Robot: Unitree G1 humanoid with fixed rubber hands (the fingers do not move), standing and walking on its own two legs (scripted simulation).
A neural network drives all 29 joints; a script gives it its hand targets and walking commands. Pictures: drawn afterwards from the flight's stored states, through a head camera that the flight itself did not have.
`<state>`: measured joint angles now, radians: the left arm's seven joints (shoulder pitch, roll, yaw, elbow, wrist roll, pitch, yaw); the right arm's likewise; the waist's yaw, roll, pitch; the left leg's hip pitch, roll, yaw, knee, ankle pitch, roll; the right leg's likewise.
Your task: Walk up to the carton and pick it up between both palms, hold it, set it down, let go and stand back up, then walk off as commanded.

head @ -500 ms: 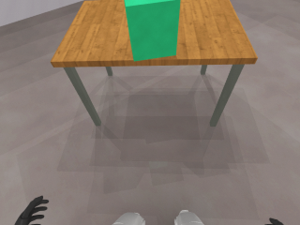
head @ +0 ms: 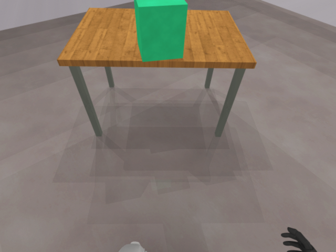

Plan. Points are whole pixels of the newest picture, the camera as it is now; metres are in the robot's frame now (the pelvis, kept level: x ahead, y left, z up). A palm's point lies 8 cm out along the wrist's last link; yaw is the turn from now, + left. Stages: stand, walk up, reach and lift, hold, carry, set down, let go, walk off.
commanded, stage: walk off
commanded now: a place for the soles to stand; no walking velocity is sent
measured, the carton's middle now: (159, 26) +1.10 +0.02 +0.04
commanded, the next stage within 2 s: stand in 1.10 s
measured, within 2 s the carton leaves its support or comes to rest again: neither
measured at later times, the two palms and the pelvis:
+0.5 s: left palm out of the picture +0.09 +0.32 -0.08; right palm out of the picture +0.05 -0.30 -0.08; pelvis -0.01 +0.01 +0.02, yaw +0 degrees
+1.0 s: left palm out of the picture +0.13 +0.30 -0.07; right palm out of the picture +0.11 -0.31 -0.07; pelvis +0.01 +0.01 +0.02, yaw +0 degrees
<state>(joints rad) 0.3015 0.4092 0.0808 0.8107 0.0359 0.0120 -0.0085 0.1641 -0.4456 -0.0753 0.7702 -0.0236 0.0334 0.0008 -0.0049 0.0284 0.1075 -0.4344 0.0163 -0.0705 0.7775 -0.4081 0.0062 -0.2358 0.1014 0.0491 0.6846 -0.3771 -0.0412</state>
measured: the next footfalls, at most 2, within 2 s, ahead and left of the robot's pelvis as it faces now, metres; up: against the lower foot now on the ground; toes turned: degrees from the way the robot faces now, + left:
left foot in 0.22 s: +0.02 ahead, +0.13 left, +0.00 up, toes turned -3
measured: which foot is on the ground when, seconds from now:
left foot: up 0.00-0.20, down 0.22-1.00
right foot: down 0.00-1.00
